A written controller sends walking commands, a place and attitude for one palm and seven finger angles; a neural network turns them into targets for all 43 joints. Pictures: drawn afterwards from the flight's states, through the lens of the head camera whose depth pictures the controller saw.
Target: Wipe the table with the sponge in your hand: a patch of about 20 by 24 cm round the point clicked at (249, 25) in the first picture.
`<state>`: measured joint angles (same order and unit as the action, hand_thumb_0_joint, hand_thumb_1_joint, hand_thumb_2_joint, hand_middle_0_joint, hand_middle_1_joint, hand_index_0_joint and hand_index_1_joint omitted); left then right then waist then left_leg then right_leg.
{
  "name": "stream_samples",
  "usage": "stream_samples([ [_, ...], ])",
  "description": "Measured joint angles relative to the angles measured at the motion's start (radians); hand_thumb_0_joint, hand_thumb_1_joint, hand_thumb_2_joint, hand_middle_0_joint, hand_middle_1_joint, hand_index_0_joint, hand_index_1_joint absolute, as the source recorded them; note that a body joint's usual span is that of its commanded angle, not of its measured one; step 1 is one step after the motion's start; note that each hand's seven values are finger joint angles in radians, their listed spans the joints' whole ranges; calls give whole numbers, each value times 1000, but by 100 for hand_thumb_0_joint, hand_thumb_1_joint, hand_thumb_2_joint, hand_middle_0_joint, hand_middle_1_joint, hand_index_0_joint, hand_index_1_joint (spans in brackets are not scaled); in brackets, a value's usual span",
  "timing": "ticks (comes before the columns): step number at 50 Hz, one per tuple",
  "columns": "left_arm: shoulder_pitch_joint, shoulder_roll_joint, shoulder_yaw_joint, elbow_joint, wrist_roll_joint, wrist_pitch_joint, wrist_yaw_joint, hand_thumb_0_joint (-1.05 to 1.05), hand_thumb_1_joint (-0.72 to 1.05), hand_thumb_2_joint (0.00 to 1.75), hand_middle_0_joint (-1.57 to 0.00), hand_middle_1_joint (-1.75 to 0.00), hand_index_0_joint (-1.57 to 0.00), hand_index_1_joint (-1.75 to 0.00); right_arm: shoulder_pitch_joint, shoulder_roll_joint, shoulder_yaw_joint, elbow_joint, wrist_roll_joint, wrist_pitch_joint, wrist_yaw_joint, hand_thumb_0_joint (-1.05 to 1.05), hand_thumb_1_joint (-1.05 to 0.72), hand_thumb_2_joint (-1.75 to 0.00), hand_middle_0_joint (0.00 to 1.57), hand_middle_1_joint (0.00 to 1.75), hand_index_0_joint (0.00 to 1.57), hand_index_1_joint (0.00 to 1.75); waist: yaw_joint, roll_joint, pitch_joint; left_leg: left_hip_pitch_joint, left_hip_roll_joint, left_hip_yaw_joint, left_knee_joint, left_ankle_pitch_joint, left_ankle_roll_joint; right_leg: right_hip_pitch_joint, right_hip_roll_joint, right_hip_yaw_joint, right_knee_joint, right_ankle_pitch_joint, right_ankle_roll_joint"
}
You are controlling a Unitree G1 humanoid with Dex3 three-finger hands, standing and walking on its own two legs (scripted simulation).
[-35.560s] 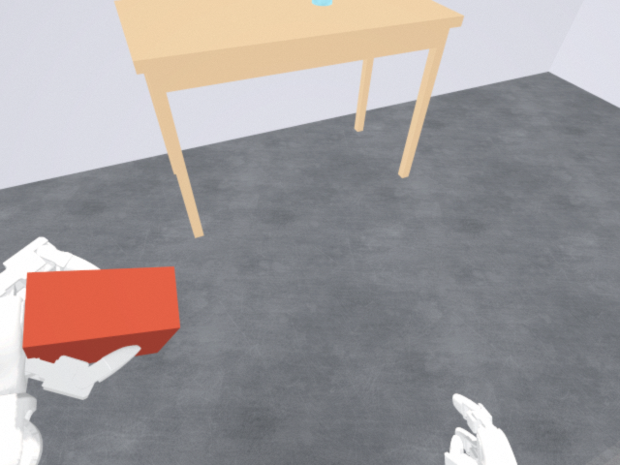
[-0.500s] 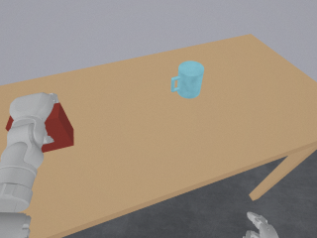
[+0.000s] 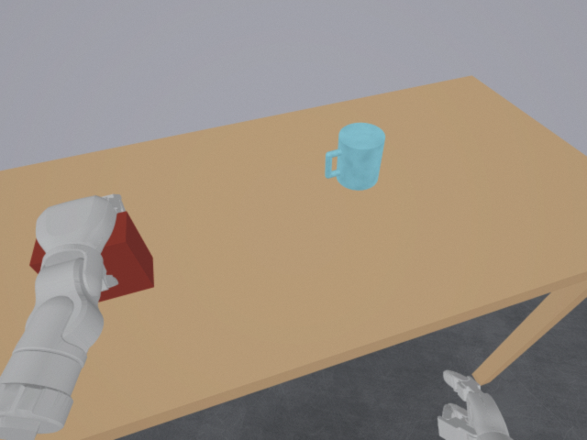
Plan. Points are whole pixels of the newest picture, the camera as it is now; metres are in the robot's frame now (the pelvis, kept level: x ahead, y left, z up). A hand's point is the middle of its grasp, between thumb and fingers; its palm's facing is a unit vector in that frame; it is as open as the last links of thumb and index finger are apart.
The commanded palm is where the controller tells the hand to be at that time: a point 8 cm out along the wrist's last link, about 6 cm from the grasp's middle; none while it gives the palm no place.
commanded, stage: wipe back along the first lane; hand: left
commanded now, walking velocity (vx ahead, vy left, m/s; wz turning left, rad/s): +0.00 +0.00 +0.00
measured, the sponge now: (105, 268) +0.31 +0.33 +0.05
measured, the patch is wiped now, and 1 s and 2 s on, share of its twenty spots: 1.00 1.00 1.00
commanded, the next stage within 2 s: lift the sponge slowly off the table in 1.04 s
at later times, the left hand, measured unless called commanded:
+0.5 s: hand (95, 281) +0.27 +0.30 +0.09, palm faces +0.03 -0.04 -1.00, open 9.8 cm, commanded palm +0.23 +0.29 +0.12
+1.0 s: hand (96, 312) +0.23 +0.28 +0.09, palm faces +0.06 -0.06 -1.00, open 9.8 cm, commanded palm +0.18 +0.26 +0.12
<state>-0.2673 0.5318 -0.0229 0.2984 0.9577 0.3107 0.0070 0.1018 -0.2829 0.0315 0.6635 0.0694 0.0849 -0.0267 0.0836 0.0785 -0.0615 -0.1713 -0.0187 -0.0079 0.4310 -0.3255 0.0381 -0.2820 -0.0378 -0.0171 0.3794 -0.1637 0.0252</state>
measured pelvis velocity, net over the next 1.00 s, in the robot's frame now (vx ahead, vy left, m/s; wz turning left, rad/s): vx -0.01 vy -0.01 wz -0.02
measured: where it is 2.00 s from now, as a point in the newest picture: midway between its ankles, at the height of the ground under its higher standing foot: outside the picture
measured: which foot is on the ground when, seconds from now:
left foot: down 0.00-1.00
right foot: down 0.00-1.00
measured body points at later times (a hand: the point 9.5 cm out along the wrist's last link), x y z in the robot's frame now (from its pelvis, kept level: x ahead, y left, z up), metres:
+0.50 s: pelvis +0.00 -0.01 +0.00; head +0.00 -0.04 +0.45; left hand +0.26 +0.30 +0.15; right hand +0.21 -0.23 -0.10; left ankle -0.07 +0.09 -0.74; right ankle +0.02 -0.15 -0.74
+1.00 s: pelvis -0.01 -0.01 +0.00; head -0.02 -0.05 +0.45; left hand +0.22 +0.28 +0.15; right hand +0.22 -0.22 -0.09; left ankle -0.07 +0.09 -0.74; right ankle +0.02 -0.15 -0.74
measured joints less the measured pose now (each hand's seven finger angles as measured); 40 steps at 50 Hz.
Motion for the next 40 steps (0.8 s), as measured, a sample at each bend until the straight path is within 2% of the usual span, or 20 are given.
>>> stream_samples([
  [19,197,0,31,-206,-40,15,4,0,-46,108,-70,-138,-73,-137,-12,-8,-2,-4,-5,-8,1,1,-90,-90,20,30,20,30,7,15,9,28,12,8,9,-9,-11,15,12,8,26,-14,2],
  [40,365,-47,1,-405,-30,73,28,1,-46,108,-70,-139,-72,-138,-34,1,1,-9,-10,-23,4,1,-90,-90,20,30,20,30,32,25,15,57,14,12,9,-8,-14,39,15,11,35,-15,-1],
])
